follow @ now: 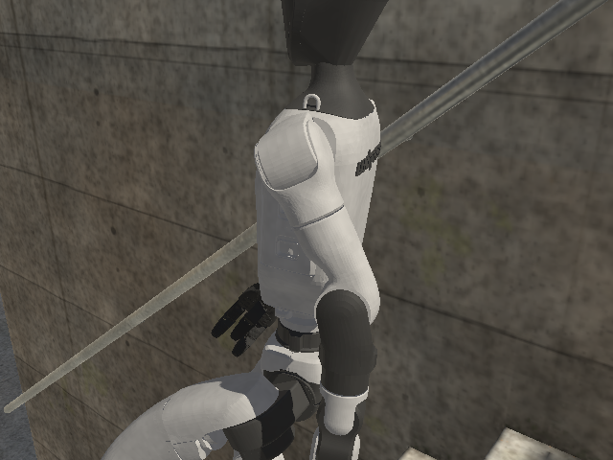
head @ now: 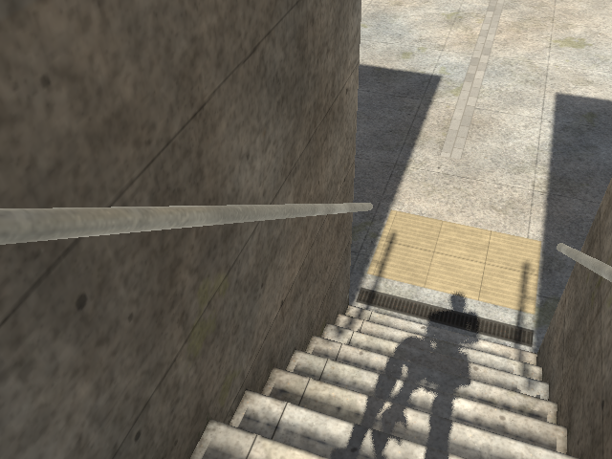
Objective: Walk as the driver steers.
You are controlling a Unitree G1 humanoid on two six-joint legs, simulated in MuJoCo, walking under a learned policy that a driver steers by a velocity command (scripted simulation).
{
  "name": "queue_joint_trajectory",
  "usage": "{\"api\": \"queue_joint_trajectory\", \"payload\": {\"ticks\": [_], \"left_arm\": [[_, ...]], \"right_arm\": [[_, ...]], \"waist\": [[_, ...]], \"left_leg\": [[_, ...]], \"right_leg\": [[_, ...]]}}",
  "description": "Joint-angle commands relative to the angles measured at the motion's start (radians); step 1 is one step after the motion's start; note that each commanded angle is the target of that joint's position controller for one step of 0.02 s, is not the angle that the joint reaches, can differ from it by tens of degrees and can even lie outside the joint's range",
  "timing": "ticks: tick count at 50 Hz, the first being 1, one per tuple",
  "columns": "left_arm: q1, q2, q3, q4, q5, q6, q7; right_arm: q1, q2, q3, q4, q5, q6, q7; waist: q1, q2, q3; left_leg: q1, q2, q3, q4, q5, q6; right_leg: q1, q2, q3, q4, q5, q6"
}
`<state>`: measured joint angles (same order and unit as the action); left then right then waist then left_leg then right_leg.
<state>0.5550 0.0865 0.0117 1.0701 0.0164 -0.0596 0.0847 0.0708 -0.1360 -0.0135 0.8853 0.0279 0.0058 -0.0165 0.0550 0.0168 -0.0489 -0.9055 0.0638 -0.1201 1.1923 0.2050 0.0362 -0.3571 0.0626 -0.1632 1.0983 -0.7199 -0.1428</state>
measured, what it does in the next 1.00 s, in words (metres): goes down: left foot 0.19 m lower, then right foot 0.20 m lower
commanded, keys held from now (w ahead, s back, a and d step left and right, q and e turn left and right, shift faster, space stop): w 1.00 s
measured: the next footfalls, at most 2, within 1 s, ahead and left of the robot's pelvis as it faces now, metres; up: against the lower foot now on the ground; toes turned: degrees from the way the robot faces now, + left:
left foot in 0.26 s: +0.25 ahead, +0.12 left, -0.19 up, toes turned +0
right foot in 0.70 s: +0.41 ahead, -0.21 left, -0.39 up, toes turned +1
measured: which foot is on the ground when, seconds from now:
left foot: up 0.00-0.24, down 0.26-0.68, up 0.70-1.00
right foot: down 0.00-0.26, up 0.28-0.68, down 0.70-1.00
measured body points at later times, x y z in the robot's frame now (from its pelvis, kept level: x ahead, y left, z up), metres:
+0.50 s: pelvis +0.23 -0.02 -0.17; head +0.24 -0.01 +0.28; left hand +0.37 +0.22 -0.29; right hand +0.11 -0.23 -0.31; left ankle +0.21 +0.12 -0.85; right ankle +0.36 -0.19 -0.79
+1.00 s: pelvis +0.46 -0.13 -0.35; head +0.45 -0.14 +0.10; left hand +0.31 +0.06 -0.49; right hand +0.62 -0.35 -0.47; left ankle +0.64 +0.04 -0.98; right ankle +0.37 -0.21 -1.04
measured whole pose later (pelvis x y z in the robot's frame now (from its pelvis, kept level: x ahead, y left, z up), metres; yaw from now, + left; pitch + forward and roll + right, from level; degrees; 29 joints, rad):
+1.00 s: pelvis +0.46 -0.13 -0.35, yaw +0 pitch +0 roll +0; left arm 0.64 0.10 0.01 1.08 0.00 -0.06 0.05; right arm 0.13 -0.17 -0.02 0.82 0.02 -0.01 -0.02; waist 0.06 0.03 -0.04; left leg -0.88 0.07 -0.08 1.10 0.21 0.03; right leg -0.26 0.08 -0.01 0.86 -0.61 -0.07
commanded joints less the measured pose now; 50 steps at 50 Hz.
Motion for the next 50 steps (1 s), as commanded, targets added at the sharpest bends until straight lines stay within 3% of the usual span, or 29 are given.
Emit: {"api": "queue_joint_trajectory", "payload": {"ticks": [1,5,8,9,11,12,13,14,16,17,18,20,21,23,25,29,32,34,35,36,37,38,39,40,41,43,45,47,50], "left_arm": [[0.06,0.129,0.024,-0.053,-0.008,-0.012,0.044],[0.047,0.108,0.031,-0.043,-0.053,0.001,0.017],[0.051,0.162,0.061,-0.038,-0.042,0.001,0.016],[0.003,0.192,0.077,-0.023,-0.029,-0.004,0.004],[-0.096,0.112,0.079,-0.059,-0.014,0.002,-0.007],[-0.243,0.126,0.084,-0.094,-0.02,-0.002,-0.024],[-0.415,0.16,0.101,-0.117,-0.023,-0.01,-0.031],[-0.242,0.083,0.085,-0.169,-0.047,-0.005,-0.039],[-0.087,0.109,0.084,-0.196,-0.08,0.013,-0.032],[-0.102,0.044,0.057,-0.233,-0.093,0.01,-0.028],[-0.209,0.095,0.056,-0.264,-0.063,0.025,-0.024],[-0.236,0.127,0.059,-0.288,-0.023,0.055,-0.029],[-0.139,0.131,0.059,-0.24,-0.014,0.058,-0.044],[-0.233,0.184,0.076,-0.271,-0.056,0.058,-0.058],[-0.301,0.171,0.068,-0.307,-0.009,0.047,-0.075],[-0.34,0.165,0.058,-0.322,-0.039,0.06,-0.108],[-0.136,0.214,0.089,-0.262,-0.03,0.082,-0.115],[0.085,0.237,0.115,-0.196,-0.009,0.042,-0.12],[0.258,0.245,0.103,-0.134,0.02,0.035,-0.131],[0.237,0.255,0.064,-0.115,0.007,0.026,-0.143],[0.257,0.281,0.079,-0.082,-0.02,0.028,-0.152],[0.247,0.288,0.085,-0.054,-0.053,0.029,-0.144],[0.183,0.245,0.071,-0.056,-0.026,0.022,-0.14],[0.012,0.19,0.046,-0.08,-0.01,0.02,-0.126],[-0.057,0.238,0.047,-0.089,0.004,0.006,-0.117],[-0.074,0.13,0.009,-0.087,-0.001,-0.013,-0.072],[-0.088,0.18,0.017,-0.086,-0.001,-0.011,-0.037],[-0.04,0.243,0.031,-0.065,-0.008,-0.009,-0.037],[0.126,0.184,0.029,-0.041,-0.032,-0.025,-0.016]], "right_arm": [[-0.147,-0.068,-0.013,-0.091,-0.026,-0.018,0.038],[-0.117,-0.076,-0.014,-0.1,-0.025,-0.018,0.052],[-0.171,-0.077,-0.004,-0.122,0.017,-0.047,0.069],[-0.049,-0.107,-0.023,-0.065,0.007,-0.051,0.076],[0.251,-0.164,-0.047,0.054,0.018,-0.039,0.082],[0.539,-0.178,-0.065,0.156,-0.004,-0.033,0.079],[0.812,-0.162,-0.075,0.26,-0.033,-0.023,0.075],[0.673,-0.099,-0.037,0.229,-0.029,-0.035,0.068],[0.462,-0.063,-0.006,0.139,-0.029,-0.041,0.074],[0.35,-0.198,-0.054,0.153,-0.033,-0.04,0.061],[0.284,-0.156,-0.037,0.115,-0.051,-0.037,0.04],[0.244,-0.147,-0.023,0.099,-0.084,-0.053,-0.004],[0.283,-0.221,-0.039,0.099,-0.103,-0.06,-0.012],[0.355,-0.171,-0.04,0.119,-0.042,-0.073,-0.036],[0.403,-0.122,-0.03,0.119,0.011,-0.074,-0.062],[0.311,-0.231,-0.056,0.054,-0.017,-0.038,-0.071],[0.305,-0.164,-0.052,0.056,-0.02,-0.019,-0.071],[0.335,-0.117,-0.045,0.128,-0.018,-0.017,-0.09],[0.3,-0.051,-0.041,0.127,-0.031,-0.035,-0.082],[0.416,0.001,-0.037,0.076,-0.025,-0.067,-0.056],[0.524,0.004,-0.031,0.057,0.017,-0.093,-0.044],[0.453,-0.012,-0.02,0.022,0.02,-0.082,-0.056],[0.282,-0.056,-0.02,0.004,0.052,-0.055,-0.074],[0.212,-0.077,-0.022,-0.013,0.042,-0.023,-0.081],[0.198,-0.073,-0.018,-0.051,0.038,-0.011,-0.078],[0.19,-0.105,-0.025,-0.057,0.004,-0.031,-0.053],[0.127,-0.103,-0.029,-0.094,-0.04,-0.016,-0.045],[0.163,-0.09,-0.025,-0.083,-0.019,-0.006,-0.017],[-0.066,-0.134,-0.036,-0.151,0.0,-0.041,0.02]], "waist": [[-0.003,-0.024,0.243],[0.024,0.002,0.241],[0.075,-0.059,0.216],[0.015,-0.156,0.131],[-0.109,-0.092,0.048],[-0.275,-0.039,-0.016],[-0.473,0.153,-0.031],[-0.279,0.273,-0.03],[-0.084,0.02,-0.005],[0.005,0.121,0.025],[0.019,-0.046,0.119],[0.046,-0.097,0.137],[0.056,-0.041,0.067],[0.0,0.049,0.104],[-0.032,0.088,0.103],[-0.044,0.128,0.039],[0.029,0.071,0.067],[0.132,-0.023,0.105],[0.204,-0.237,0.128],[0.017,-0.519,0.138],[-0.043,-0.607,-0.016],[-0.047,-0.471,-0.03],[-0.023,-0.151,0.036],[-0.067,0.003,0.102],[-0.114,-0.079,0.12],[-0.135,-0.086,0.156],[-0.119,-0.089,0.138],[-0.125,-0.117,0.09],[-0.008,-0.083,0.158]], "left_leg": [[-0.076,0.021,0.009,-0.313,0.293,-0.02],[0.174,-0.028,0.098,-0.461,0.261,-0.025],[0.127,-0.021,0.106,-0.669,0.144,-0.04],[0.167,0.006,0.051,-0.495,0.178,-0.019],[0.421,-0.011,0.112,-0.619,0.146,0.008],[0.843,-0.008,0.162,-0.701,0.147,0.067],[1.136,0.029,0.188,-0.775,0.214,0.163],[1.252,0.12,-0.07,-0.501,0.184,0.22],[0.935,0.194,-0.178,-0.584,-0.126,0.255],[0.791,0.354,-0.418,-0.711,-0.579,0.31],[0.56,0.328,-0.475,-0.811,-0.809,0.293],[0.286,0.265,-0.442,-0.722,-0.543,0.298],[0.278,0.235,-0.385,-0.684,-0.464,0.288],[0.416,0.185,-0.345,-0.57,-0.66,0.223],[0.388,0.124,-0.25,-0.471,-0.708,0.197],[0.192,0.075,-0.085,-0.355,-0.803,0.143],[0.306,0.06,-0.06,-0.077,-0.63,0.06],[0.353,-0.051,-0.013,0.441,-0.471,0.011],[-0.015,-0.243,-0.046,0.986,-1.015,-0.002],[-0.304,-0.234,-0.071,1.177,-1.056,0.008],[-0.351,-0.208,-0.122,1.142,-0.98,0.003],[-0.427,-0.184,-0.067,1.069,-0.906,0.003],[-0.463,-0.075,-0.07,0.894,-0.7,0.054],[-0.37,-0.029,-0.016,0.8,-0.587,0.073],[-0.302,-0.004,-0.015,0.775,-0.63,0.073],[-0.305,0.035,-0.064,0.356,-0.327,0.031],[-0.038,0.043,0.016,0.045,-0.142,-0.029],[0.105,0.01,0.049,0.096,-0.067,-0.03],[-0.233,0.05,-0.054,-0.279,0.141,0.009]], "right_leg": [[-0.076,-0.211,0.465,-0.395,0.208,0.045],[-0.151,-0.142,0.342,-0.28,0.344,0.056],[0.069,-0.159,0.347,-0.094,0.519,0.024],[0.097,-0.219,0.443,-0.003,0.579,-0.021],[0.038,-0.173,0.369,0.249,0.702,0.045],[-0.177,-0.106,0.248,0.534,0.846,0.112],[-0.445,0.053,0.08,1.095,0.36,0.184],[-0.778,0.097,0.298,1.143,-0.162,0.154],[-0.749,0.019,0.372,0.831,0.079,0.066],[-0.806,-0.071,0.403,0.686,0.164,0.062],[-0.763,-0.109,0.382,0.487,0.329,0.099],[-0.538,-0.149,0.337,0.317,0.479,0.199],[-0.425,-0.129,0.296,0.376,0.592,0.217],[-0.584,-0.176,0.401,0.179,0.846,0.214],[-0.47,-0.171,0.375,-0.099,1.126,0.196],[0.019,-0.097,0.242,-0.257,1.249,0.201],[0.134,-0.13,0.142,-0.476,0.928,0.159],[0.293,-0.184,0.148,-0.851,0.991,0.08],[0.488,-0.288,0.279,-0.657,1.307,0.007],[0.558,-0.279,0.268,-0.284,1.836,0.102],[0.615,-0.368,0.502,-0.377,1.8,0.075],[0.588,-0.44,0.704,-0.535,1.194,0.011],[0.44,-0.419,0.685,-0.579,0.781,-0.003],[0.245,-0.365,0.679,-0.625,0.665,0.022],[0.111,-0.438,0.78,-0.641,0.726,-0.02],[0.066,-0.316,0.61,-0.522,0.7,0.021],[-0.085,-0.263,0.536,-0.59,0.832,0.002],[-0.124,-0.271,0.524,-0.574,0.794,-0.02],[0.245,-0.273,0.583,-0.42,0.538,-0.034]]}}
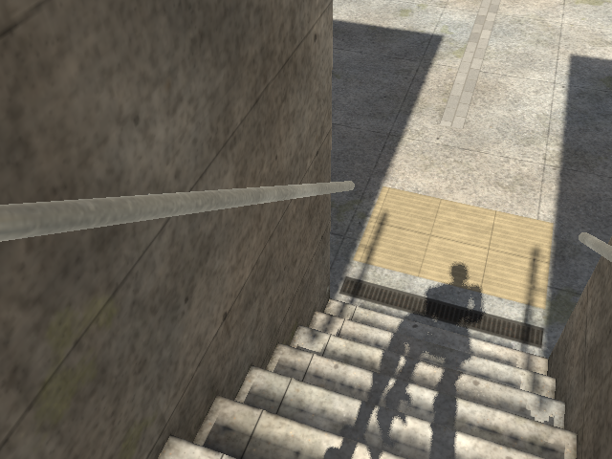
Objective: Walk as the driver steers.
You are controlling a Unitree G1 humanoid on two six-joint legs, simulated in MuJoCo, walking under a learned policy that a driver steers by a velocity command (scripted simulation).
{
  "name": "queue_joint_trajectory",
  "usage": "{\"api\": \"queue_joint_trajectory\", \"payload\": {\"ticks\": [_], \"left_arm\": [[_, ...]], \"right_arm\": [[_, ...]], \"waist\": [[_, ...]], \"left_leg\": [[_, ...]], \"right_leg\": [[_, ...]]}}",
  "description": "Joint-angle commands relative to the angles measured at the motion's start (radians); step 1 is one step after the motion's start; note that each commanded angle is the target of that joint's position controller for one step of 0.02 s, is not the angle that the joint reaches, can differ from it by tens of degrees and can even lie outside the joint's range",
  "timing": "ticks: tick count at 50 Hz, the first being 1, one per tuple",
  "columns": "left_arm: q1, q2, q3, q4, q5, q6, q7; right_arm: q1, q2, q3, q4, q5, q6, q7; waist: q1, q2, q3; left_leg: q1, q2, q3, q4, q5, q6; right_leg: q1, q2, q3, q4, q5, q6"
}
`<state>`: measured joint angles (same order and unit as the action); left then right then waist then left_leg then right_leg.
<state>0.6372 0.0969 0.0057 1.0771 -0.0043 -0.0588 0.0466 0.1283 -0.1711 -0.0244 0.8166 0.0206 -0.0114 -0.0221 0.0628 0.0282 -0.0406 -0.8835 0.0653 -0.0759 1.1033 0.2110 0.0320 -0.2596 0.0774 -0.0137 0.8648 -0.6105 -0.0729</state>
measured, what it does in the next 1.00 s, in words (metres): goes down: left foot 0.19 m lower, then right foot 0.20 m lower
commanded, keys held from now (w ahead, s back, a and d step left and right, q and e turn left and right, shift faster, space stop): w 0.90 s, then no key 0.10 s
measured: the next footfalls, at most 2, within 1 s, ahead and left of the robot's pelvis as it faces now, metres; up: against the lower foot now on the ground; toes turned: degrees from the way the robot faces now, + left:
left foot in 0.24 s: +0.27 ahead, +0.15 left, -0.19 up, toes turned +2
right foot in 0.70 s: +0.45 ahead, -0.14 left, -0.39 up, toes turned +0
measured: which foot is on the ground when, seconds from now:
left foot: up 0.00-0.22, down 0.24-0.70, up 0.72-1.00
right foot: down 0.00-0.24, up 0.26-0.68, down 0.70-1.00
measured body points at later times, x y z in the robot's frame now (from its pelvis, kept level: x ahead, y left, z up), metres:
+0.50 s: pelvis +0.27 +0.03 -0.20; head +0.28 +0.05 +0.25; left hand +0.40 +0.28 -0.32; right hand +0.13 -0.19 -0.32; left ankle +0.23 +0.15 -0.88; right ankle +0.41 -0.16 -0.83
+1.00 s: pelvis +0.54 -0.03 -0.40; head +0.55 -0.03 +0.05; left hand +0.41 +0.17 -0.55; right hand +0.70 -0.26 -0.52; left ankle +0.74 +0.12 -1.06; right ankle +0.41 -0.14 -1.08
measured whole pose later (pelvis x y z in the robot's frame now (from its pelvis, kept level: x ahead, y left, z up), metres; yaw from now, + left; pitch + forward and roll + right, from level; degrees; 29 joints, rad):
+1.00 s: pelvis +0.54 -0.03 -0.40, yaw +0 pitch +1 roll -2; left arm 0.56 0.12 0.00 1.12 0.00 -0.06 0.06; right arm 0.12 -0.21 -0.02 0.86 0.00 -0.04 -0.01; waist 0.07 0.02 -0.02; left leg -0.81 0.05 -0.10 0.90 0.37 -0.01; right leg -0.21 0.06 -0.02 0.87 -0.69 -0.03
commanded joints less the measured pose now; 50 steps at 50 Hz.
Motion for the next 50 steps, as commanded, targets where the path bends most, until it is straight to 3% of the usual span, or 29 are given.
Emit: {"api": "queue_joint_trajectory", "payload": {"ticks": [1,3,7,8,10,11,12,13,14,16,17,18,19,21,24,27,32,33,35,36,37,38,39,41,42,44,46,49,50], "left_arm": [[0.035,0.139,0.029,-0.068,-0.014,-0.021,0.041],[0.017,0.128,0.02,-0.075,-0.007,-0.009,0.037],[-0.024,0.124,0.036,-0.092,-0.02,0.018,0.016],[-0.042,0.124,0.045,-0.06,-0.009,0.016,0.017],[-0.236,0.139,0.063,-0.086,-0.005,0.005,-0.002],[-0.236,0.146,0.063,-0.079,-0.013,-0.003,-0.01],[-0.218,0.098,0.07,-0.048,-0.022,-0.021,-0.018],[-0.112,0.064,0.064,-0.086,-0.022,-0.028,-0.017],[-0.038,0.11,0.064,-0.129,-0.045,-0.021,-0.018],[-0.162,0.116,0.058,-0.202,-0.051,0.002,-0.007],[-0.288,0.131,0.058,-0.228,-0.054,0.021,0.006],[-0.307,0.145,0.06,-0.247,-0.062,0.038,0.005],[-0.359,0.151,0.061,-0.28,-0.039,0.056,0.002],[-0.234,0.115,0.055,-0.222,-0.008,0.067,-0.019],[-0.411,0.172,0.064,-0.306,-0.007,0.074,-0.043],[-0.532,0.143,0.045,-0.353,0.007,0.065,-0.077],[-0.403,0.22,0.085,-0.252,-0.003,0.058,-0.104],[-0.308,0.241,0.098,-0.213,-0.011,0.049,-0.1],[0.108,0.269,0.136,-0.081,0.029,0.027,-0.087],[0.17,0.256,0.102,-0.04,0.036,0.01,-0.092],[0.078,0.254,0.072,-0.039,0.047,-0.005,-0.108],[0.066,0.2,0.062,-0.035,0.034,-0.003,-0.115],[0.06,0.168,0.05,-0.014,0.036,-0.01,-0.126],[-0.127,0.227,0.048,-0.018,0.035,-0.005,-0.1],[-0.172,0.147,0.019,-0.046,0.05,-0.014,-0.086],[-0.34,0.227,0.018,-0.091,0.052,-0.017,-0.027],[-0.326,0.269,0.034,-0.046,0.04,-0.014,-0.01],[-0.107,0.121,0.0,-0.025,-0.03,-0.027,0.055],[-0.084,0.132,0.001,-0.028,-0.013,-0.014,0.06]], "right_arm": [[-0.186,-0.098,-0.018,-0.103,-0.009,-0.038,0.042],[-0.205,-0.026,-0.004,-0.112,-0.043,-0.037,0.08],[-0.163,-0.042,0.004,-0.146,-0.011,0.006,0.082],[-0.148,-0.067,-0.018,-0.141,-0.001,-0.002,0.091],[0.265,-0.189,-0.071,-0.004,0.002,-0.012,0.081],[0.439,-0.192,-0.086,0.054,-0.003,-0.016,0.059],[0.657,-0.177,-0.088,0.164,-0.029,-0.029,0.054],[0.623,-0.119,-0.039,0.189,-0.046,-0.031,0.058],[0.576,-0.103,-0.024,0.151,-0.025,-0.032,0.063],[0.468,-0.172,-0.047,0.166,-0.018,-0.034,0.056],[0.373,-0.138,-0.032,0.159,-0.039,-0.03,0.039],[0.31,-0.151,-0.029,0.142,-0.052,-0.035,0.011],[0.239,-0.064,0.017,0.129,-0.05,-0.038,-0.02],[0.281,-0.174,-0.001,0.14,-0.08,-0.045,-0.052],[0.385,-0.072,0.011,0.178,0.013,-0.064,-0.098],[0.396,-0.086,0.009,0.152,0.006,-0.043,-0.11],[0.369,-0.108,-0.017,0.166,0.007,-0.01,-0.094],[0.383,-0.075,-0.008,0.174,0.0,0.009,-0.092],[0.257,-0.12,-0.038,0.206,-0.011,-0.009,-0.082],[0.285,-0.008,-0.019,0.184,-0.015,-0.031,-0.081],[0.445,-0.005,-0.016,0.132,0.025,-0.055,-0.058],[0.432,-0.02,-0.015,0.142,0.039,-0.065,-0.044],[0.329,-0.025,-0.007,0.107,0.057,-0.058,-0.053],[0.193,-0.008,0.005,0.063,0.077,-0.04,-0.058],[0.164,-0.089,-0.015,0.067,0.073,-0.027,-0.06],[0.172,-0.102,-0.023,0.05,-0.017,-0.011,-0.044],[0.208,-0.078,-0.022,0.076,-0.031,-0.009,-0.014],[-0.14,-0.124,-0.008,-0.035,-0.027,-0.049,0.022],[-0.214,-0.074,0.014,-0.061,-0.021,-0.046,0.046]], "waist": [[0.003,-0.058,0.147],[0.025,-0.036,0.129],[0.08,-0.039,0.182],[0.045,-0.136,0.158],[-0.149,-0.201,0.04],[-0.24,-0.102,0.018],[-0.314,0.137,0.03],[-0.201,0.307,-0.009],[-0.15,0.3,-0.106],[-0.063,0.04,-0.051],[-0.045,-0.015,0.021],[-0.008,-0.028,0.116],[0.011,-0.104,0.169],[0.047,0.043,0.04],[-0.017,0.055,0.106],[-0.076,0.059,0.081],[-0.052,0.107,0.118],[-0.029,0.075,0.114],[0.231,-0.036,0.071],[0.198,-0.334,0.159],[-0.019,-0.478,0.082],[-0.009,-0.418,0.008],[0.005,-0.212,-0.006],[-0.082,-0.131,0.066],[-0.093,-0.033,0.115],[-0.19,-0.002,0.151],[-0.203,-0.117,0.04],[0.009,-0.071,0.151],[0.054,-0.032,0.178]], "left_leg": [[-0.233,0.052,-0.089,-0.357,0.276,0.003],[0.211,-0.027,0.028,-0.45,0.456,0.0],[0.268,-0.036,0.049,-0.649,0.233,-0.027],[0.286,-0.018,0.003,-0.479,0.21,-0.015],[0.594,0.031,0.053,-0.59,0.197,0.016],[0.8,-0.001,0.173,-0.787,0.108,0.033],[1.1,0.093,0.077,-0.748,0.366,0.114],[1.275,0.186,-0.074,-0.397,0.737,0.178],[1.288,0.253,-0.235,-0.421,0.554,0.248],[0.972,0.359,-0.395,-0.585,-0.339,0.348],[0.754,0.365,-0.518,-0.695,-0.662,0.314],[0.523,0.382,-0.537,-0.69,-0.626,0.317],[0.337,0.314,-0.426,-0.65,-0.507,0.279],[0.203,0.199,-0.25,-0.609,-0.354,0.236],[0.405,0.138,-0.224,-0.461,-0.607,0.175],[0.288,0.058,-0.084,-0.394,-0.674,0.141],[0.378,0.109,-0.133,-0.077,-0.601,0.091],[0.429,0.055,-0.056,0.054,-0.451,0.072],[0.225,-0.072,-0.03,0.703,-0.202,0.029],[-0.095,-0.28,-0.075,1.212,-1.062,0.0],[-0.345,-0.223,-0.109,1.238,-1.064,0.022],[-0.403,-0.207,-0.123,1.166,-1.0,0.029],[-0.414,-0.134,-0.11,1.03,-0.842,0.071],[-0.415,-0.034,-0.173,0.905,-0.716,0.034],[-0.361,-0.033,-0.191,0.75,-0.566,0.036],[-0.012,0.002,-0.072,0.155,-0.256,-0.02],[0.298,-0.015,0.013,0.13,-0.037,-0.041],[-0.085,0.014,-0.041,-0.427,0.36,-0.05],[0.067,-0.024,0.029,-0.641,0.434,-0.066]], "right_leg": [[0.173,-0.252,0.364,-0.125,0.381,-0.098],[-0.163,-0.16,0.246,-0.15,0.247,-0.086],[-0.092,-0.131,0.224,0.008,0.379,-0.101],[-0.087,-0.158,0.301,0.103,0.467,-0.11],[-0.102,-0.14,0.27,0.42,0.623,-0.086],[-0.14,-0.076,0.171,0.653,0.762,-0.037],[-0.448,0.083,0.115,1.208,0.184,0.03],[-0.765,0.115,0.223,1.369,-0.337,0.048],[-0.83,0.065,0.299,1.172,-0.247,0.046],[-0.878,-0.053,0.247,0.938,0.051,0.028],[-0.867,-0.115,0.25,0.823,0.211,0.028],[-0.785,-0.136,0.269,0.668,0.337,0.058],[-0.662,-0.165,0.245,0.474,0.443,0.121],[-0.342,-0.118,0.129,0.491,0.638,0.162],[-0.596,-0.172,0.233,0.166,1.034,0.149],[-0.277,-0.108,0.116,-0.108,1.14,0.152],[-0.175,-0.128,0.076,-0.066,0.907,0.097],[-0.066,-0.121,0.006,-0.286,0.781,0.092],[0.388,-0.152,-0.046,-0.536,1.017,-0.009],[0.474,-0.304,0.146,-0.463,1.495,-0.1],[0.605,-0.382,0.251,-0.114,2.033,-0.107],[0.612,-0.411,0.257,-0.123,1.997,-0.119],[0.486,-0.398,0.294,-0.179,1.479,-0.136],[0.173,-0.543,0.575,-0.305,0.923,-0.251],[0.048,-0.455,0.512,-0.281,0.813,-0.194],[-0.269,-0.306,0.316,-0.362,0.783,-0.124],[-0.331,-0.251,0.231,-0.323,0.894,-0.115],[0.115,-0.201,0.239,-0.104,0.43,-0.085],[0.029,-0.156,0.16,-0.108,0.382,-0.071]]}}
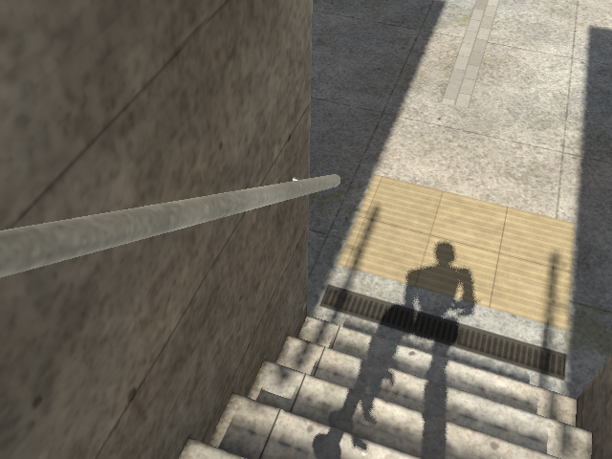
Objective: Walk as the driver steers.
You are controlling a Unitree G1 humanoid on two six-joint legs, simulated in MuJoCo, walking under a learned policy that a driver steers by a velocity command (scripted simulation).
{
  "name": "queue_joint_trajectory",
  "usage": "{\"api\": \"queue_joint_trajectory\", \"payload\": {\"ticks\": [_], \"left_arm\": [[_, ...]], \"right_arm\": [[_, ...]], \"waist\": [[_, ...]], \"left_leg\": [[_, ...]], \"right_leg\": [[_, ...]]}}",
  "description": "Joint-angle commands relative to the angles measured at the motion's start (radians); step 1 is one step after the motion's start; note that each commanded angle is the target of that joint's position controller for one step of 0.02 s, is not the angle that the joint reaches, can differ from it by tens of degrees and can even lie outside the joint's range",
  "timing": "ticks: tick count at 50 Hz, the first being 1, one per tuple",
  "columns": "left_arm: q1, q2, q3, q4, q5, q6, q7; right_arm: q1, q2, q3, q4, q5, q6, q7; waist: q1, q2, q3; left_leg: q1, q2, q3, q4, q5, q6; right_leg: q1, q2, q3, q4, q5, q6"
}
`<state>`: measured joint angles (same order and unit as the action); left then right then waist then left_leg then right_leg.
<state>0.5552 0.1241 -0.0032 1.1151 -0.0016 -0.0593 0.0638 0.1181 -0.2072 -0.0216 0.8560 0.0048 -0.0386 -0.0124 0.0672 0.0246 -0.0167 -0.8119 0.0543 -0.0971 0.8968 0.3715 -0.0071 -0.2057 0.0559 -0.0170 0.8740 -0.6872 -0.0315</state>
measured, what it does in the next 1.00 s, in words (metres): goes down, turning right: left foot 0.19 m lower, then right foot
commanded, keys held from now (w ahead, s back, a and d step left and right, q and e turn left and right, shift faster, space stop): no key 0.18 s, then e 0.82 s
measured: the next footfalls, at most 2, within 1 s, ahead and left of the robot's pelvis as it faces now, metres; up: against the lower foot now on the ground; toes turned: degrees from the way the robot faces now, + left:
left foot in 0.14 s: +0.22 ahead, +0.11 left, -0.19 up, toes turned +3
right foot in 0.62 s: +0.17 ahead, -0.15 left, -0.19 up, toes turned -8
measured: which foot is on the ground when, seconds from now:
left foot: up 0.00-0.12, down 0.14-0.66, up 0.68-1.00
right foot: down 0.00-0.14, up 0.16-0.60, down 0.62-1.00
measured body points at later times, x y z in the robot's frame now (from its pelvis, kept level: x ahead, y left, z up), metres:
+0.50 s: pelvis +0.17 +0.01 -0.16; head +0.18 +0.05 +0.28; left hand +0.36 +0.22 -0.28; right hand +0.19 -0.24 -0.28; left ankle +0.18 +0.11 -0.87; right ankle +0.17 -0.18 -0.74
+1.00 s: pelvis +0.17 -0.01 -0.16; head +0.18 -0.05 +0.28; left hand +0.43 +0.17 -0.23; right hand +0.27 -0.31 -0.26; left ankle +0.23 +0.11 -0.79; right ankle +0.13 -0.14 -0.87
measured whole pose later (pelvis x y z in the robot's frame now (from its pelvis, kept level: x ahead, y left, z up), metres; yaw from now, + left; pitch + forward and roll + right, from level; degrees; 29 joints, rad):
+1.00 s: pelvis +0.17 -0.01 -0.16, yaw -24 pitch +2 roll +2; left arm 0.17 0.27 0.01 0.56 -0.01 0.10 0.06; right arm 0.04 -0.24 -0.02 0.61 -0.01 0.06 -0.02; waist 0.01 0.04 0.02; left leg -0.65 -0.07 -0.04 1.28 -0.29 -0.08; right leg -0.42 0.09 0.27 0.81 -0.40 0.00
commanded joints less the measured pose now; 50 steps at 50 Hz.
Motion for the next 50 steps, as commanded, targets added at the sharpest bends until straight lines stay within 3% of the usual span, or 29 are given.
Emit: {"api": "queue_joint_trajectory", "payload": {"ticks": [1,4,6,7,8,9,11,12,13,15,16,18,20,21,27,31,32,33,34,35,36,37,38,40,42,44,46,49,50], "left_arm": [[0.032,0.117,0.011,-0.042,-0.013,-0.011,0.029],[-0.039,0.146,0.033,-0.027,-0.001,0.006,-0.002],[-0.209,0.184,0.057,-0.053,-0.015,-0.001,-0.046],[-0.245,0.143,0.061,-0.098,-0.05,-0.005,-0.059],[-0.059,0.034,0.057,-0.088,-0.061,-0.009,-0.049],[0.051,0.052,0.049,-0.132,-0.067,-0.002,-0.052],[-0.014,0.058,0.049,-0.158,-0.063,0.052,0.003],[-0.095,0.133,0.068,-0.184,-0.048,0.089,0.027],[-0.063,0.09,0.057,-0.226,-0.024,0.107,0.022],[-0.263,0.096,0.045,-0.365,0.015,0.14,0.015],[-0.273,0.076,0.041,-0.389,0.015,0.148,0.013],[-0.262,0.106,0.055,-0.405,0.008,0.148,0.003],[-0.297,0.135,0.065,-0.459,0.014,0.148,0.005],[-0.334,0.086,0.049,-0.477,0.009,0.154,-0.004],[-0.446,0.102,0.041,-0.582,-0.012,0.167,-0.016],[-0.333,0.154,0.073,-0.532,-0.041,0.123,-0.029],[-0.334,0.182,0.08,-0.546,-0.054,0.115,-0.044],[-0.3,0.328,0.121,-0.536,-0.03,0.106,-0.054],[-0.176,0.396,0.134,-0.514,-0.025,0.097,-0.082],[-0.138,0.376,0.126,-0.526,0.027,0.068,-0.115],[-0.212,0.366,0.125,-0.543,0.045,0.082,-0.12],[-0.264,0.303,0.102,-0.548,-0.004,0.096,-0.095],[-0.348,0.242,0.081,-0.56,-0.034,0.117,-0.07],[-0.41,0.236,0.065,-0.576,-0.024,0.153,-0.043],[-0.491,0.272,0.046,-0.617,0.025,0.139,-0.024],[-0.475,0.252,0.031,-0.624,0.008,0.142,-0.008],[-0.409,0.257,0.041,-0.618,-0.026,0.159,0.001],[-0.447,0.336,0.067,-0.638,0.007,0.137,0.006],[-0.442,0.329,0.071,-0.644,-0.02,0.147,-0.005]], "right_arm": [[-0.265,-0.008,0.022,-0.141,0.001,-0.022,0.069],[0.072,-0.099,-0.014,-0.067,-0.003,0.01,0.08],[0.601,-0.198,-0.074,0.111,-0.012,0.04,0.067],[0.714,-0.166,-0.063,0.154,-0.028,0.043,0.059],[0.633,-0.17,-0.024,0.154,-0.064,0.028,0.054],[0.502,-0.138,-0.003,0.11,-0.062,0.027,0.058],[0.345,-0.115,0.005,0.083,-0.044,-0.004,0.075],[0.291,-0.092,0.017,0.078,-0.046,-0.001,0.058],[0.199,-0.138,0.013,0.073,-0.035,-0.004,0.029],[0.137,-0.136,0.04,0.038,-0.044,0.004,-0.028],[0.167,-0.154,0.045,0.044,-0.069,0.008,-0.039],[0.188,-0.178,0.043,0.012,-0.066,0.001,-0.042],[0.259,-0.204,0.029,0.011,-0.044,0.011,-0.038],[0.273,-0.164,0.04,0.023,-0.052,0.026,-0.044],[0.182,-0.142,0.021,-0.091,-0.055,0.076,-0.059],[0.099,-0.228,-0.04,-0.164,0.015,0.109,-0.069],[0.152,-0.18,-0.03,-0.152,0.028,0.112,-0.077],[0.158,-0.165,-0.031,-0.219,0.009,0.102,-0.089],[0.021,-0.124,-0.022,-0.293,-0.03,0.067,-0.068],[-0.099,-0.165,-0.031,-0.312,-0.005,0.055,-0.058],[-0.172,-0.181,-0.036,-0.316,0.012,0.066,-0.065],[-0.137,-0.175,-0.041,-0.288,0.0,0.088,-0.075],[-0.097,-0.14,-0.032,-0.284,-0.024,0.107,-0.07],[-0.043,-0.112,-0.034,-0.275,-0.031,0.122,-0.043],[0.008,-0.134,-0.046,-0.233,-0.031,0.107,-0.028],[-0.047,-0.112,-0.037,-0.271,-0.026,0.104,-0.027],[-0.124,-0.081,-0.015,-0.327,-0.029,0.108,-0.027],[-0.083,-0.132,-0.025,-0.315,-0.016,0.071,-0.001],[-0.12,-0.12,-0.015,-0.348,-0.006,0.078,0.002]], "waist": [[0.087,-0.034,0.148],[-0.023,-0.138,0.053],[-0.322,-0.152,-0.099],[-0.392,0.067,-0.029],[-0.235,0.339,0.006],[-0.098,0.339,-0.113],[-0.062,0.042,-0.083],[-0.039,-0.08,-0.084],[0.063,0.04,-0.022],[0.025,0.038,0.011],[0.036,0.05,-0.084],[0.025,0.008,-0.148],[-0.029,0.02,-0.063],[-0.037,0.058,-0.02],[-0.08,0.158,0.03],[-0.069,0.263,0.013],[-0.091,0.142,0.028],[-0.112,-0.23,-0.025],[-0.017,-0.441,-0.18],[0.049,-0.249,-0.215],[0.024,-0.139,-0.142],[-0.035,-0.102,-0.04],[-0.08,-0.141,-0.05],[-0.131,-0.115,-0.066],[-0.151,-0.093,-0.153],[-0.121,-0.132,-0.143],[-0.077,-0.196,-0.094],[-0.099,-0.24,-0.165],[-0.086,-0.244,-0.125]], "left_leg": [[0.19,-0.027,0.073,-0.499,0.313,-0.038],[0.537,-0.026,0.074,-0.352,0.394,-0.02],[0.95,-0.019,0.163,-0.346,0.262,-0.004],[0.969,0.099,0.047,-0.597,0.225,0.094],[1.101,0.207,0.004,-0.307,1.083,0.143],[1.117,0.333,-0.176,-0.214,1.074,0.281],[0.865,0.371,-0.236,-0.331,0.645,0.31],[0.704,0.323,-0.248,-0.397,0.344,0.235],[0.475,0.367,-0.212,-0.379,0.386,0.301],[0.328,0.338,-0.176,-0.38,0.238,0.293],[0.382,0.309,-0.162,-0.363,0.315,0.271],[0.462,0.33,-0.134,-0.326,0.317,0.28],[0.462,0.28,-0.063,-0.342,0.088,0.287],[0.464,0.303,-0.09,-0.329,0.041,0.279],[0.561,0.226,0.073,-0.275,-0.101,0.221],[0.432,0.215,0.185,-0.157,-0.32,0.14],[0.477,0.174,0.194,-0.038,-0.326,0.104],[0.16,0.091,0.234,0.358,-0.579,-0.009],[-0.215,-0.071,0.09,0.634,-1.106,-0.05],[-0.269,-0.075,-0.11,0.696,-1.1,-0.035],[-0.256,-0.093,-0.104,0.672,-1.06,-0.035],[-0.248,-0.07,-0.077,0.6,-0.976,-0.052],[-0.195,-0.056,-0.064,0.55,-0.915,-0.067],[-0.06,-0.089,0.023,0.507,-0.79,-0.073],[0.107,-0.115,0.054,0.727,-0.54,-0.075],[0.083,-0.117,0.049,0.737,-0.543,-0.081],[-0.002,-0.123,0.051,0.454,-0.625,-0.078],[0.232,-0.099,0.046,0.466,-0.553,-0.079],[0.214,-0.123,0.085,0.196,-0.771,-0.069]], "right_leg": [[-0.137,-0.126,0.145,-0.129,0.422,-0.11],[-0.214,-0.118,0.145,0.105,0.483,-0.095],[-0.266,-0.046,0.122,0.598,0.785,-0.023],[-0.332,0.107,0.115,1.044,0.34,0.05],[-0.623,0.206,0.192,1.324,-0.404,0.09],[-0.728,0.129,0.339,1.164,-0.294,0.092],[-0.693,0.063,0.279,1.113,-0.111,0.102],[-0.647,0.071,0.28,1.047,0.202,0.081],[-0.537,0.007,0.336,0.813,0.335,0.09],[-0.495,-0.027,0.306,0.52,0.54,0.143],[-0.438,-0.015,0.264,0.527,0.552,0.149],[-0.443,-0.021,0.254,0.664,0.618,0.168],[-0.488,0.01,0.216,0.656,0.623,0.154],[-0.506,-0.014,0.203,0.703,0.525,0.149],[-0.469,-0.033,0.093,0.31,0.325,0.141],[-0.096,0.03,-0.112,-0.047,0.411,0.08],[-0.098,0.005,0.035,-0.357,0.545,0.004],[0.123,-0.142,0.373,-0.179,1.225,-0.116],[0.379,-0.321,0.728,-0.269,1.582,-0.346],[0.323,-0.386,0.824,-0.328,1.39,-0.416],[0.23,-0.369,0.747,-0.349,1.22,-0.396],[0.143,-0.303,0.612,-0.303,1.2,-0.31],[0.086,-0.263,0.532,-0.263,1.154,-0.271],[-0.063,-0.174,0.445,-0.242,1.036,-0.217],[-0.181,-0.194,0.435,-0.197,1.247,-0.236],[-0.151,-0.174,0.441,-0.191,1.167,-0.235],[-0.023,-0.126,0.438,-0.213,1.026,-0.211],[-0.068,-0.193,0.558,-0.186,1.108,-0.248],[-0.011,-0.156,0.522,-0.251,1.044,-0.234]]}}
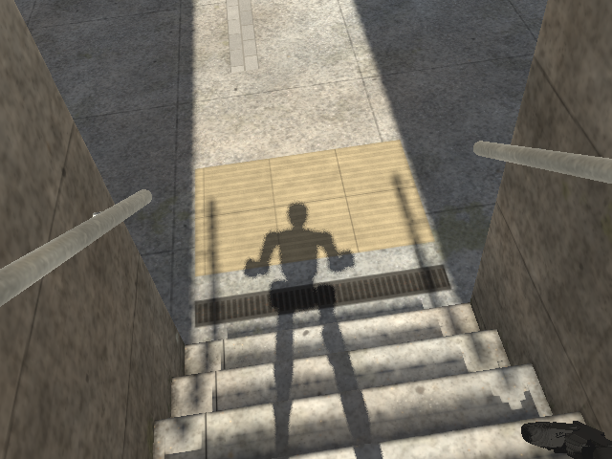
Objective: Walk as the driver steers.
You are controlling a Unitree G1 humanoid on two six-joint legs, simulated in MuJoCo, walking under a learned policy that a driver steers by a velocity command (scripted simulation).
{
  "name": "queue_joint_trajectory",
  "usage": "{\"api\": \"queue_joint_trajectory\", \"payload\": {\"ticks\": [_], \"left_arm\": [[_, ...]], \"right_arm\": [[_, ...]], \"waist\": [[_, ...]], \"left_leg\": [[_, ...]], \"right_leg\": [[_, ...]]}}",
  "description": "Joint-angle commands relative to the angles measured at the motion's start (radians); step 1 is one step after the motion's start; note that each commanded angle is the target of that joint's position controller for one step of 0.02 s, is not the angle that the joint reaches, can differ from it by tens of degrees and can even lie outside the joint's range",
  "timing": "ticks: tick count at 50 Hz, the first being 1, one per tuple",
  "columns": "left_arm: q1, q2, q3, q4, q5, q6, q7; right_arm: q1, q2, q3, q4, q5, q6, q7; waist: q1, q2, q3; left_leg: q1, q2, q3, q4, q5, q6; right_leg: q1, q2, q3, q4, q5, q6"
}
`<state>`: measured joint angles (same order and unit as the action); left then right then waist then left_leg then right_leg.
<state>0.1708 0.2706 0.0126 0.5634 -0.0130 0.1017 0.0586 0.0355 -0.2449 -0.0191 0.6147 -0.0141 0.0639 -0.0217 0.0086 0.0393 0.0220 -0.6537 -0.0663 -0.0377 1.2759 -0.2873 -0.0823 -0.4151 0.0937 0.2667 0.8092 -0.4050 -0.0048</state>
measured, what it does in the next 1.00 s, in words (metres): walks ahead: left foot, then right foot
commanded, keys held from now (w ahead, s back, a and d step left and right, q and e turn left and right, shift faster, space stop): e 0.18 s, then no key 0.10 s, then w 0.72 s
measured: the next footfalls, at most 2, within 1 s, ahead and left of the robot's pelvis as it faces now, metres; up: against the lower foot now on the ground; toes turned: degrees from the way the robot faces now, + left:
left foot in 0.10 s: +0.02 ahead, +0.11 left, +0.00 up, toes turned -6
right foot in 0.52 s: +0.05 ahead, -0.14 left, +0.00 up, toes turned -8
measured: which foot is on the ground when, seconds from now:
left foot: up 0.00-0.08, down 0.10-0.66, up 0.68-1.00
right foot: down 0.00-0.10, up 0.12-0.50, down 0.52-1.00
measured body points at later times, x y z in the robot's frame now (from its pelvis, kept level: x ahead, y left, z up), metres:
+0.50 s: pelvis +0.02 +0.02 +0.02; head +0.02 +0.03 +0.47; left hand +0.18 +0.20 -0.11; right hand +0.01 -0.22 -0.11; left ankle -0.02 +0.12 -0.71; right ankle +0.02 -0.14 -0.70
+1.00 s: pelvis +0.16 -0.02 -0.06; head +0.18 -0.04 +0.38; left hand +0.21 +0.25 -0.18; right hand +0.24 -0.30 -0.18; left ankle +0.26 +0.10 -0.78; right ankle +0.01 -0.13 -0.71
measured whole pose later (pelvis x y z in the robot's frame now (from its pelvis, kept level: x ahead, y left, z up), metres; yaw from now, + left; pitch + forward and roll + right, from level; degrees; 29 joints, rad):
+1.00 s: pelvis +0.16 -0.02 -0.06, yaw -11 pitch +4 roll -1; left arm 0.43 0.23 0.02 0.86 -0.01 -0.02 0.08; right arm 0.23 -0.29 -0.07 0.65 -0.01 0.02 0.04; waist 0.01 0.07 -0.02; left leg -0.55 0.01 -0.09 0.68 0.25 -0.01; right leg -0.37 0.03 0.06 1.12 -0.81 0.00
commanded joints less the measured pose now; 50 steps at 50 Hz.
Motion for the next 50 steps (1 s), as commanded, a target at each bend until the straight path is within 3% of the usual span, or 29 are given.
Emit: {"api": "queue_joint_trajectory", "payload": {"ticks": [1,4,5,6,7,8,9,11,13,16,18,21,22,23,24,27,28,30,32,34,35,37,39,41,43,44,45,48,50], "left_arm": [[-0.063,0.176,0.056,-0.102,-0.021,-0.009,-0.004],[-0.15,0.129,0.044,-0.132,-0.01,-0.006,-0.009],[-0.092,0.062,0.033,-0.127,-0.03,-0.005,-0.019],[-0.026,-0.006,0.018,-0.139,-0.012,-0.015,-0.022],[-0.06,0.062,0.043,-0.172,-0.056,-0.038,-0.016],[-0.147,0.156,0.076,-0.16,-0.074,-0.047,-0.002],[-0.176,0.16,0.086,-0.156,-0.074,-0.033,0.01],[-0.099,0.097,0.068,-0.103,-0.05,0.01,0.0],[0.009,0.032,0.049,-0.056,-0.065,0.028,-0.035],[0.078,-0.036,0.016,-0.013,-0.054,0.033,-0.062],[-0.045,-0.08,-0.013,-0.052,-0.025,0.013,-0.064],[-0.067,-0.013,-0.003,-0.038,-0.031,-0.047,-0.046],[-0.047,0.018,0.001,-0.032,-0.032,-0.061,-0.041],[-0.086,0.007,-0.004,-0.051,-0.058,-0.077,-0.034],[-0.119,0.01,-0.007,-0.038,-0.046,-0.093,-0.031],[0.004,0.006,-0.01,0.01,-0.039,-0.098,-0.032],[0.022,0.022,0.002,0.033,-0.03,-0.097,-0.035],[0.074,-0.015,0.0,0.075,-0.007,-0.101,-0.06],[0.124,0.029,0.018,0.113,-0.004,-0.104,-0.061],[0.238,0.098,0.041,0.137,0.002,-0.108,-0.071],[0.297,0.131,0.061,0.155,-0.002,-0.122,-0.069],[0.328,0.123,0.073,0.204,-0.013,-0.134,-0.058],[0.214,0.12,0.071,0.198,0.006,-0.138,-0.048],[0.193,0.103,0.055,0.199,0.016,-0.143,-0.049],[0.194,0.066,0.04,0.208,-0.004,-0.164,-0.017],[0.21,0.052,0.032,0.218,-0.002,-0.164,0.006],[0.179,0.054,0.029,0.221,-0.017,-0.165,0.037],[0.204,0.102,0.036,0.246,0.01,-0.133,0.048],[0.129,0.102,0.038,0.231,0.003,-0.12,0.019]], "right_arm": [[-0.035,-0.078,-0.018,-0.105,0.022,-0.029,0.015],[0.208,-0.062,-0.027,-0.049,0.031,-0.024,0.022],[0.237,-0.078,-0.036,-0.026,0.017,-0.03,0.02],[0.299,-0.161,-0.046,-0.016,-0.001,-0.031,0.02],[0.365,-0.213,-0.081,0.014,-0.013,-0.043,0.029],[0.367,-0.189,-0.082,0.015,-0.015,-0.051,0.032],[0.354,-0.169,-0.076,0.024,-0.007,-0.046,0.031],[0.277,-0.097,-0.037,0.018,0.009,-0.019,0.014],[0.195,-0.053,-0.002,0.019,0.009,0.002,0.004],[0.176,0.018,0.038,0.029,0.009,-0.002,0.004],[0.238,-0.007,0.025,0.057,0.018,-0.018,-0.005],[0.296,-0.154,-0.036,0.097,0.01,-0.067,-0.008],[0.295,-0.15,-0.038,0.098,0.012,-0.077,-0.005],[0.333,-0.121,-0.029,0.094,0.019,-0.06,0.004],[0.397,-0.141,-0.041,0.112,0.034,-0.066,0.01],[0.381,-0.152,-0.057,0.12,0.047,-0.061,0.009],[0.401,-0.12,-0.047,0.127,0.05,-0.059,0.013],[0.339,-0.083,-0.035,0.107,0.054,-0.056,0.013],[0.316,-0.008,-0.008,0.068,0.045,-0.053,0.011],[0.254,-0.057,-0.017,0.019,0.033,-0.064,0.011],[0.185,-0.107,-0.035,0.0,0.047,-0.072,0.01],[0.173,-0.066,-0.03,-0.008,0.055,-0.083,-0.002],[0.272,-0.08,-0.036,0.024,0.006,-0.076,0.005],[0.331,-0.099,-0.052,0.057,0.001,-0.059,0.024],[0.251,-0.102,-0.056,0.031,0.002,-0.053,0.04],[0.222,-0.103,-0.056,0.016,-0.02,-0.055,0.054],[0.176,-0.073,-0.048,-0.011,-0.016,-0.066,0.064],[0.151,-0.038,-0.045,-0.041,0.014,-0.049,0.07],[0.355,-0.097,-0.073,0.024,0.015,-0.023,0.052]], "waist": [[-0.02,-0.238,-0.141],[-0.141,-0.28,-0.114],[-0.088,-0.126,-0.131],[-0.042,0.211,-0.154],[-0.08,0.306,-0.106],[-0.107,0.168,0.0],[-0.084,0.107,0.039],[-0.026,0.045,0.027],[0.035,0.017,0.007],[0.06,-0.006,-0.012],[-0.02,0.039,0.034],[-0.044,0.164,0.052],[-0.038,0.144,0.064],[-0.065,0.089,0.127],[-0.113,0.073,0.125],[-0.072,0.105,0.06],[-0.068,-0.003,0.01],[-0.033,-0.049,-0.024],[-0.041,-0.133,-0.068],[0.014,-0.251,-0.051],[0.057,-0.196,-0.026],[0.045,-0.098,-0.028],[-0.032,-0.091,-0.09],[-0.069,-0.05,-0.103],[-0.052,-0.112,-0.062],[-0.046,-0.067,-0.035],[-0.059,-0.073,-0.001],[-0.014,-0.162,-0.017],[-0.116,-0.189,-0.045]], "left_leg": [[0.136,0.001,0.043,-0.274,-0.127,0.009],[0.488,0.025,0.058,-0.593,-0.113,0.06],[0.569,0.089,-0.105,-0.845,-0.074,0.106],[0.791,0.293,-0.309,-0.718,0.588,0.182],[0.768,0.426,-0.662,-0.873,0.532,0.319],[0.748,0.436,-0.671,-0.9,0.414,0.344],[0.691,0.419,-0.595,-0.89,0.333,0.337],[0.511,0.337,-0.388,-0.86,0.218,0.313],[0.326,0.244,-0.236,-0.869,0.081,0.314],[0.232,0.176,-0.135,-0.93,-0.316,0.273],[0.219,0.206,-0.173,-1.017,-0.456,0.25],[0.196,0.288,-0.215,-1.025,-0.353,0.293],[0.27,0.295,-0.203,-1.01,-0.292,0.308],[0.369,0.269,-0.194,-1.029,-0.164,0.304],[0.43,0.282,-0.218,-0.992,-0.016,0.312],[0.548,0.289,-0.235,-0.887,0.099,0.34],[0.534,0.237,-0.179,-0.889,0.115,0.312],[0.496,0.145,-0.025,-0.771,0.069,0.254],[0.386,0.064,0.05,-0.596,0.038,0.174],[0.031,0.013,0.02,-0.317,-0.364,0.116],[-0.13,0.008,-0.035,-0.184,-0.468,0.097],[-0.292,0.068,-0.158,-0.096,-0.278,0.108],[-0.147,0.102,-0.136,-0.089,-0.027,0.12],[-0.027,0.065,-0.095,-0.096,0.228,0.123],[-0.111,0.095,-0.12,-0.21,0.446,0.129],[-0.014,0.073,-0.084,-0.395,0.618,0.122],[0.129,0.069,-0.035,-0.559,0.79,0.099],[0.294,0.033,0.007,-0.648,0.582,0.056],[0.409,0.018,0.078,-0.53,0.447,0.064]], "right_leg": [[0.167,-0.176,0.251,-0.204,0.753,-0.251],[0.016,-0.112,0.284,-0.213,0.5,-0.203],[0.022,-0.051,0.227,-0.071,0.205,-0.141],[-0.264,0.044,0.133,0.171,-0.216,-0.046],[-0.494,0.114,0.131,0.23,-0.372,0.005],[-0.624,0.087,0.106,0.384,-0.327,0.039],[-0.66,0.076,0.057,0.542,-0.261,0.058],[-0.58,0.045,0.008,0.813,-0.105,0.081],[-0.436,0.036,-0.056,0.923,0.036,0.111],[-0.269,-0.055,-0.112,0.565,0.249,0.136],[-0.123,-0.137,-0.138,0.163,0.384,0.115],[0.058,-0.138,-0.196,0.111,0.39,0.084],[0.004,-0.133,-0.206,0.038,0.316,0.065],[-0.035,-0.085,-0.285,-0.218,0.029,0.037],[-0.035,-0.086,-0.305,-0.219,0.017,0.03],[0.029,-0.099,-0.271,-0.267,0.03,-0.043],[0.081,-0.082,-0.233,-0.226,0.089,-0.071],[0.164,-0.084,-0.201,-0.233,0.213,-0.098],[0.267,-0.139,-0.083,-0.236,0.337,-0.151],[0.441,-0.315,0.237,-0.355,0.468,-0.293],[0.461,-0.375,0.286,-0.371,0.444,-0.344],[0.484,-0.397,0.238,-0.294,0.467,-0.303],[0.296,-0.37,0.143,-0.221,0.549,-0.26],[0.106,-0.28,0.034,-0.178,0.445,-0.243],[0.11,-0.271,0.035,-0.095,0.291,-0.193],[-0.017,-0.201,-0.053,-0.077,0.216,-0.186],[-0.148,-0.151,-0.12,-0.03,0.065,-0.159],[-0.183,-0.162,-0.092,0.043,0.081,-0.168],[-0.221,-0.189,-0.067,0.228,0.26,-0.164]]}}
Velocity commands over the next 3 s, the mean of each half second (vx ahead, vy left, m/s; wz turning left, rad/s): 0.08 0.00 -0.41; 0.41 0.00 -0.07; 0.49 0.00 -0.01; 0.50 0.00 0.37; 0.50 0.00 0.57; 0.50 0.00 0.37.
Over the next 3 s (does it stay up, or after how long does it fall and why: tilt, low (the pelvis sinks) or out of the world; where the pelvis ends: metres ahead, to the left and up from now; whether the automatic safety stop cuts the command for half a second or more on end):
stays up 1.12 0.10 -0.88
